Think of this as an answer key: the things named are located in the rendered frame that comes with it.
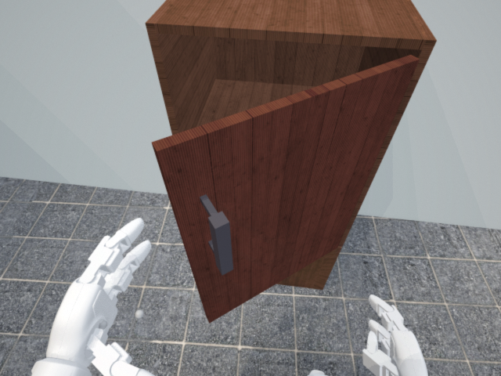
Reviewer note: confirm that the handle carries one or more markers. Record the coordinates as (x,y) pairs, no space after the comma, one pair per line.
(220,235)

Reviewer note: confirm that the left robot hand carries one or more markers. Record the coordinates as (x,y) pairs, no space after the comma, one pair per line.
(92,298)

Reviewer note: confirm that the left robot forearm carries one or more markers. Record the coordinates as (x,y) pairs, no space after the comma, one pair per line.
(58,367)

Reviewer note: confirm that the right robot hand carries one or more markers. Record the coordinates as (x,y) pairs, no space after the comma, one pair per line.
(401,354)

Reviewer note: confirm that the cupboard door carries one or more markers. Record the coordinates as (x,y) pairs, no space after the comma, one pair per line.
(287,175)

